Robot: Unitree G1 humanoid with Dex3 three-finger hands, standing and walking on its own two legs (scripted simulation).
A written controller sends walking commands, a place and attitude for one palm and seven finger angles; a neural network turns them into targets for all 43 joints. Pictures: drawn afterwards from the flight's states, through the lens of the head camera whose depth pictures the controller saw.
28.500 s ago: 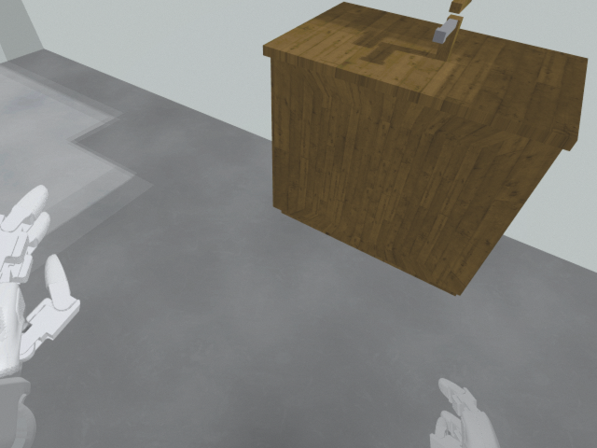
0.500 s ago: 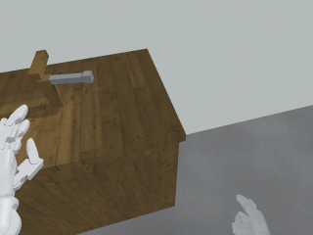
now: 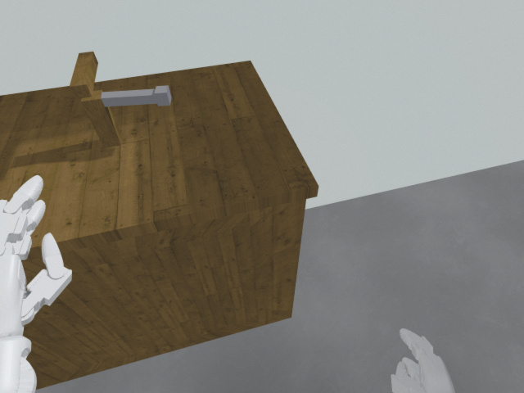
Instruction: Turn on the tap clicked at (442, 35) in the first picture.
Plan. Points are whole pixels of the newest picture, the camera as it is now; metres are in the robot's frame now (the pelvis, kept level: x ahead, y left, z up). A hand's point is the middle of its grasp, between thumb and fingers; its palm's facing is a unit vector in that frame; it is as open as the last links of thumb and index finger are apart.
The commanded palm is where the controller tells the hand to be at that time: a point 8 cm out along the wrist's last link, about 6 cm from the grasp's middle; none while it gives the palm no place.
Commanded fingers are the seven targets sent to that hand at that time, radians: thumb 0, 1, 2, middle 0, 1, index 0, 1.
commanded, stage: step back with the hand held close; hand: left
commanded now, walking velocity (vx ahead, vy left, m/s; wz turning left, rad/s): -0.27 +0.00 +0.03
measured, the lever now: (163, 95) +0.61 +0.25 +0.15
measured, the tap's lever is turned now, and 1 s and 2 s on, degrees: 80 80 80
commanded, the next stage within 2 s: stop stepping back and stand still in 0.42 s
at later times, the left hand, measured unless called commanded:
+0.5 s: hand out of the picture +0.10 +0.26 +0.16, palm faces +0.44 -0.80 -0.41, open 7.4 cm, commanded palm +0.04 +0.30 +0.18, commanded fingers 0.00 0.90 0.90 -0.20 -0.30 -0.20 -0.30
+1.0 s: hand out of the picture +0.03 +0.23 +0.17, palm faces +0.42 -0.85 -0.32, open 7.4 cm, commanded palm -0.03 +0.27 +0.18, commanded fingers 0.00 0.90 0.90 -0.20 -0.30 -0.20 -0.30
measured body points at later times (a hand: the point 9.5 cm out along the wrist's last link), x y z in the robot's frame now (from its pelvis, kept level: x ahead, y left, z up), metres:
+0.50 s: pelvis -0.11 +0.01 +0.00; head -0.08 +0.02 +0.45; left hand +0.07 +0.31 +0.18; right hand +0.11 -0.21 -0.07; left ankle -0.06 +0.11 -0.73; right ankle -0.04 -0.12 -0.71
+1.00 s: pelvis -0.19 -0.01 +0.00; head -0.23 -0.01 +0.45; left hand +0.00 +0.28 +0.19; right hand -0.08 -0.28 -0.09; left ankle -0.16 +0.10 -0.73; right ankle -0.25 -0.11 -0.73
